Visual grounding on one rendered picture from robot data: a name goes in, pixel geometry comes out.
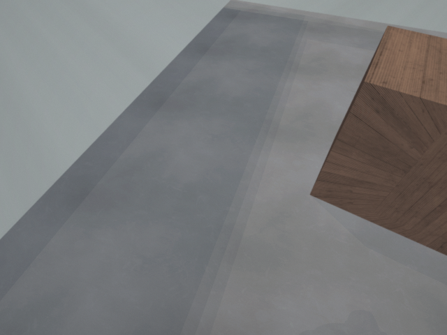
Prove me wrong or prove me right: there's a pedestal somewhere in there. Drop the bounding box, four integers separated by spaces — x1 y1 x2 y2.
310 26 447 255

